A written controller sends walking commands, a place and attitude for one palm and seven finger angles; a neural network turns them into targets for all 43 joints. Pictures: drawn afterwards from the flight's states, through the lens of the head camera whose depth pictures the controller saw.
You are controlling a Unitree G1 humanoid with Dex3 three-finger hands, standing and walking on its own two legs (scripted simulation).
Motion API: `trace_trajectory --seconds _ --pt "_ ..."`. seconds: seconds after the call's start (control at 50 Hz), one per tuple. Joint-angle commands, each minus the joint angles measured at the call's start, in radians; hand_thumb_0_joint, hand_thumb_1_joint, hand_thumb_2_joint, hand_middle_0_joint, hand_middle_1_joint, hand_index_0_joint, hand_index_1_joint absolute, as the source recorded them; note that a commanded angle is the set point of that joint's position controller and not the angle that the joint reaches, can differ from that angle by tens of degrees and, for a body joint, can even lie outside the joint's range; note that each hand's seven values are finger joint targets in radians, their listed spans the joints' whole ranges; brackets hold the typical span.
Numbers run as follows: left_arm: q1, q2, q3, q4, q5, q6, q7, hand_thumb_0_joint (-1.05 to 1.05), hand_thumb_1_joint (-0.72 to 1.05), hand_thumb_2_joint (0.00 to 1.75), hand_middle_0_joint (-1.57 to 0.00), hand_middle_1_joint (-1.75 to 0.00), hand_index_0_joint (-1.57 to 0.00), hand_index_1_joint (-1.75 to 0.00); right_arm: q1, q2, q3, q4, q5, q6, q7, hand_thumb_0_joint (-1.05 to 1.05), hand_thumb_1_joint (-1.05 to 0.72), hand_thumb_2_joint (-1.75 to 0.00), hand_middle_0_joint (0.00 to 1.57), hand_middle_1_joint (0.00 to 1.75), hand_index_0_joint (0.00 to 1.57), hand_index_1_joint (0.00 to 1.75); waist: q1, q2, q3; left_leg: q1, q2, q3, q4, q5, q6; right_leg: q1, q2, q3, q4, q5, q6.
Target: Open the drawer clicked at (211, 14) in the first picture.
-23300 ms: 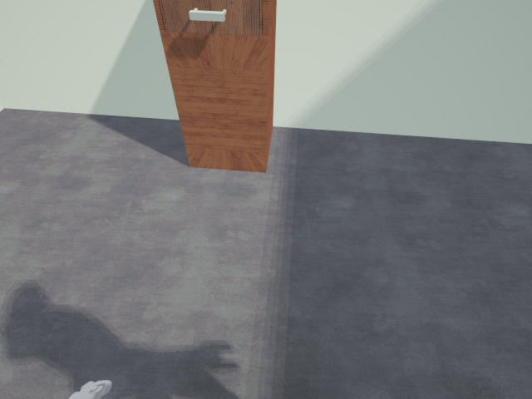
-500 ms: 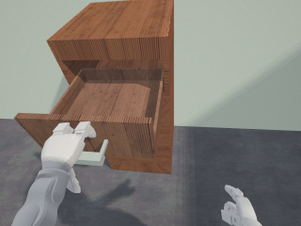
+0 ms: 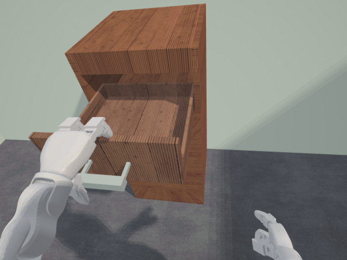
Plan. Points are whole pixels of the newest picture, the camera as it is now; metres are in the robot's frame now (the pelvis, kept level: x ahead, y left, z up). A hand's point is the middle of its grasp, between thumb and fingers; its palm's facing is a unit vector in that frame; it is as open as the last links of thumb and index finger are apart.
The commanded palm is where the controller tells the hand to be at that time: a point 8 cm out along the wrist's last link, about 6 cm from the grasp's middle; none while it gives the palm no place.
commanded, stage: lift the hand off the handle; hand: left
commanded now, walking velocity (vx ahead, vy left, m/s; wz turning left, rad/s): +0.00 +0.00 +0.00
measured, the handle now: (104, 173) +0.29 +0.24 +0.05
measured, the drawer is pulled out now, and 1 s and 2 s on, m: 0.30 0.30 0.30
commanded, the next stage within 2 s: draw the hand back to the body in 0.42 s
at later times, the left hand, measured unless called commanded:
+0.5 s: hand (72, 143) +0.26 +0.24 +0.19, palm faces +0.14 -0.03 -0.99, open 13.9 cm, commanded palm +0.22 +0.23 +0.25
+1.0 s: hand (62, 162) +0.23 +0.25 +0.17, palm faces +0.10 -0.04 -0.99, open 13.8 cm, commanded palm +0.18 +0.26 +0.25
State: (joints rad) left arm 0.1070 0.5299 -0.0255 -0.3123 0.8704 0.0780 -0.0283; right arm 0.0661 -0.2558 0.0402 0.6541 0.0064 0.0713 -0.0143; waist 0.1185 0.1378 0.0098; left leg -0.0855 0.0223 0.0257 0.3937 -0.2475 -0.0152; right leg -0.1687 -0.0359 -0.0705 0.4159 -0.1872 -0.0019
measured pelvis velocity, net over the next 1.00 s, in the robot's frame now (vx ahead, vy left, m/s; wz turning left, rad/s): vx -0.02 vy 0.00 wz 0.01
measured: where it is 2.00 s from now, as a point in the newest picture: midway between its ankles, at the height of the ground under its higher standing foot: outside the picture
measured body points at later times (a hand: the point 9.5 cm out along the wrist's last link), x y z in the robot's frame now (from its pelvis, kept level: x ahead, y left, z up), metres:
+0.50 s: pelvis -0.02 -0.01 +0.00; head -0.03 -0.07 +0.44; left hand +0.25 +0.24 +0.25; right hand +0.22 -0.20 -0.10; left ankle -0.02 +0.13 -0.74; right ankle +0.03 -0.12 -0.74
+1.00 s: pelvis -0.02 +0.00 +0.00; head -0.02 -0.06 +0.44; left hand +0.22 +0.25 +0.23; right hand +0.22 -0.20 -0.10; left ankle -0.02 +0.13 -0.74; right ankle +0.03 -0.12 -0.74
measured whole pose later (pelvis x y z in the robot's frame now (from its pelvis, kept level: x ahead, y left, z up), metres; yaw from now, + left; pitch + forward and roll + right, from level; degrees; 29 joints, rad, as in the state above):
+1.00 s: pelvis -0.02 +0.00 +0.00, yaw +1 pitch -3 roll +0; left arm 0.10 0.62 0.10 -0.36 0.75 0.10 -0.16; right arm 0.08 -0.29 0.05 0.62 0.02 0.04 -0.02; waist 0.11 0.14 0.02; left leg -0.14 0.01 0.02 0.45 -0.25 -0.01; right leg -0.21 -0.05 -0.07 0.46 -0.18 0.00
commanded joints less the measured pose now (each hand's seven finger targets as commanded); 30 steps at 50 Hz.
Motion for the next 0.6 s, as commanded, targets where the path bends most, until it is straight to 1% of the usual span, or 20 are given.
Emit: trace_trajectory --seconds 0.0,0.06,0.08,0.1,0.12,0.18,0.2,0.22,0.26,0.28,0.3,0.32,0.34,0.38,0.4,0.42,0.44,0.48,0.54,0.58 --pt "-0.253 0.197 0.161 -0.194 -0.015 0.026 0.014 0.0 -0.5 0.3 -0.3 -1.2 -0.3 -1.2 -0.201 -0.072 -0.021 -0.18 0.009 -0.057 0.014 0.0 -0.9 -0.9 0.2 0.3 0.2 0.3 0.008 -0.088 -0.195 -0.067 -0.04 0.007 -0.054 0.271 0.023 0.159 0.027 0.029 -0.032 0.148 -0.014" --pt "-0.292 0.199 0.143 -0.204 -0.03 0.041 -0.002 0.0 -0.5 0.3 -0.3 -1.2 -0.3 -1.2 -0.204 -0.081 -0.028 -0.186 0.017 -0.05 0.012 0.0 -0.9 -0.9 0.2 0.3 0.2 0.3 -0.002 -0.09 -0.163 -0.068 -0.039 0.004 -0.07 0.223 0.026 0.133 0.031 0.026 -0.049 0.103 -0.009" --pt "-0.329 0.231 0.174 -0.213 -0.041 0.043 -0.007 0.0 -0.5 0.3 -0.3 -1.2 -0.3 -1.2 -0.223 -0.083 -0.024 -0.189 0.028 -0.059 0.013 0.0 -0.9 -0.9 0.2 0.3 0.2 0.3 -0.008 -0.075 -0.163 -0.07 -0.033 -0.002 -0.066 0.2 0.022 0.127 0.039 0.036 -0.051 0.077 -0.011" --pt "-0.345 0.19 0.124 -0.195 -0.027 0.044 -0.016 0.0 -0.5 0.3 -0.3 -1.2 -0.3 -1.2 -0.21 -0.076 -0.016 -0.189 0.017 -0.063 0.015 0.0 -0.9 -0.9 0.2 0.3 0.2 0.3 -0.002 -0.093 -0.181 -0.072 -0.041 0.0 -0.071 0.202 0.025 0.135 0.031 0.026 -0.046 0.061 -0.012" --pt "-0.356 0.222 0.142 -0.169 -0.031 0.048 -0.02 0.0 -0.5 0.3 -0.3 -1.2 -0.3 -1.2 -0.201 -0.081 -0.026 -0.172 0.02 -0.053 0.009 0.0 -0.9 -0.9 0.2 0.3 0.2 0.3 -0.017 -0.092 -0.152 -0.069 -0.037 -0.001 -0.08 0.179 0.026 0.121 0.034 0.032 -0.063 0.05 -0.011" --pt "-0.41 0.31 0.222 -0.19 -0.028 0.054 -0.029 0.0 -0.5 0.3 -0.3 -1.2 -0.3 -1.2 -0.226 -0.091 -0.02 -0.187 0.027 -0.06 0.009 0.0 -0.9 -0.9 0.2 0.3 0.2 0.3 0.004 -0.08 -0.195 -0.077 -0.036 -0.009 -0.067 0.169 0.025 0.143 0.038 0.048 -0.053 0.042 -0.013" --pt "-0.423 0.249 0.158 -0.171 -0.021 0.052 -0.039 0.0 -0.5 0.3 -0.3 -1.2 -0.3 -1.2 -0.219 -0.076 -0.011 -0.19 0.017 -0.064 0.012 0.0 -0.9 -0.9 0.2 0.3 0.2 0.3 0.008 -0.086 -0.216 -0.078 -0.046 0.0 -0.067 0.183 0.027 0.155 0.023 0.041 -0.045 0.043 -0.014" --pt "-0.418 0.3 0.205 -0.13 -0.032 0.054 -0.041 0.0 -0.5 0.3 -0.3 -1.2 -0.3 -1.2 -0.201 -0.084 -0.022 -0.167 0.021 -0.053 0.008 0.0 -0.9 -0.9 0.2 0.3 0.2 0.3 -0.006 -0.097 -0.177 -0.086 -0.039 -0.005 -0.077 0.17 0.025 0.138 0.03 0.037 -0.055 0.039 -0.013" --pt "-0.445 0.31 0.215 -0.164 -0.046 0.055 -0.054 0.0 -0.5 0.3 -0.3 -1.2 -0.3 -1.2 -0.211 -0.091 -0.019 -0.189 0.023 -0.053 0.01 0.0 -0.9 -0.9 0.2 0.3 0.2 0.3 0.01 -0.086 -0.211 -0.087 -0.045 -0.003 -0.07 0.187 0.026 0.157 0.025 0.042 -0.045 0.066 -0.012" --pt "-0.461 0.36 0.272 -0.167 -0.06 0.058 -0.059 0.0 -0.5 0.3 -0.3 -1.2 -0.3 -1.2 -0.229 -0.094 -0.019 -0.191 0.031 -0.062 0.011 0.0 -0.9 -0.9 0.2 0.3 0.2 0.3 0.013 -0.073 -0.225 -0.087 -0.037 -0.009 -0.058 0.186 0.022 0.162 0.031 0.055 -0.039 0.07 -0.015" --pt "-0.455 0.293 0.205 -0.146 -0.062 0.06 -0.074 0.0 -0.5 0.3 -0.3 -1.2 -0.3 -1.2 -0.22 -0.081 -0.01 -0.196 0.023 -0.065 0.014 0.0 -0.9 -0.9 0.2 0.3 0.2 0.3 0.013 -0.078 -0.234 -0.094 -0.046 -0.001 -0.058 0.205 0.025 0.175 0.018 0.045 -0.029 0.082 -0.014" --pt "-0.397 0.331 0.256 -0.066 -0.076 0.07 -0.079 0.0 -0.5 0.3 -0.3 -1.2 -0.3 -1.2 -0.193 -0.09 -0.021 -0.172 0.027 -0.052 0.012 0.0 -0.9 -0.9 0.2 0.3 0.2 0.3 0.002 -0.114 -0.173 -0.114 -0.037 0.0 -0.066 0.185 0.024 0.15 0.025 0.043 -0.042 0.074 -0.011" --pt "-0.376 0.305 0.234 -0.05 -0.081 0.078 -0.094 0.0 -0.5 0.3 -0.3 -1.2 -0.3 -1.2 -0.199 -0.101 -0.017 -0.183 0.031 -0.045 0.012 0.0 -0.9 -0.9 0.2 0.3 0.2 0.3 0.005 -0.127 -0.15 -0.13 -0.037 0.008 -0.065 0.167 0.025 0.134 0.023 0.04 -0.045 0.06 -0.006" --pt "-0.387 0.309 0.242 -0.082 -0.097 0.086 -0.117 0.0 -0.5 0.3 -0.3 -1.2 -0.3 -1.2 -0.221 -0.104 -0.017 -0.203 0.046 -0.051 0.017 0.0 -0.9 -0.9 0.2 0.3 0.2 0.3 0.002 -0.111 -0.157 -0.124 -0.031 0.006 -0.048 0.159 0.023 0.12 0.027 0.054 -0.04 0.057 -0.008" --pt "-0.386 0.246 0.169 -0.072 -0.096 0.09 -0.132 0.0 -0.5 0.3 -0.3 -1.2 -0.3 -1.2 -0.209 -0.096 -0.008 -0.208 0.037 -0.051 0.02 0.0 -0.9 -0.9 0.2 0.3 0.2 0.3 -0.005 -0.119 -0.156 -0.134 -0.039 0.012 -0.051 0.151 0.025 0.125 0.019 0.044 -0.035 0.043 -0.005" --pt "-0.372 0.29 0.207 -0.045 -0.1 0.09 -0.135 0.0 -0.5 0.3 -0.3 -1.2 -0.3 -1.2 -0.189 -0.106 -0.018 -0.192 0.039 -0.041 0.016 0.0 -0.9 -0.9 0.2 0.3 0.2 0.3 -0.019 -0.131 -0.131 -0.139 -0.03 0.009 -0.059 0.125 0.026 0.107 0.023 0.041 -0.047 0.023 -0.002" --pt "-0.384 0.28 0.188 -0.053 -0.094 0.086 -0.143 0.0 -0.5 0.3 -0.3 -1.2 -0.3 -1.2 -0.196 -0.115 -0.016 -0.206 0.04 -0.041 0.013 0.0 -0.9 -0.9 0.2 0.3 0.2 0.3 -0.015 -0.136 -0.131 -0.149 -0.035 0.009 -0.056 0.108 0.028 0.103 0.02 0.044 -0.046 0.006 -0.001" --pt "-0.418 0.33 0.231 -0.096 -0.093 0.064 -0.145 0.0 -0.5 0.3 -0.3 -1.2 -0.3 -1.2 -0.203 -0.115 -0.017 -0.215 0.041 -0.056 0.008 0.0 -0.9 -0.9 0.2 0.3 0.2 0.3 -0.015 -0.126 -0.165 -0.134 -0.032 0.006 -0.038 0.095 0.029 0.107 0.021 0.06 -0.045 -0.012 -0.003" --pt "-0.4 0.342 0.247 -0.162 -0.081 0.004 -0.131 0.0 -0.5 0.3 -0.3 -1.2 -0.3 -1.2 -0.18 -0.107 -0.021 -0.221 0.024 -0.07 0.003 0.0 -0.9 -0.9 0.2 0.3 0.2 0.3 -0.004 -0.112 -0.239 -0.115 -0.047 0.002 -0.026 0.131 0.035 0.149 0.011 0.053 -0.029 0.024 -0.002" --pt "-0.405 0.435 0.35 -0.212 -0.102 -0.034 -0.105 0.0 -0.5 0.3 -0.3 -1.2 -0.3 -1.2 -0.18 -0.11 -0.025 -0.216 0.021 -0.087 -0.004 0.0 -0.9 -0.9 0.2 0.3 0.2 0.3 0.004 -0.075 -0.254 -0.097 -0.043 -0.004 -0.008 0.131 0.031 0.154 0.013 0.071 -0.032 0.031 -0.005"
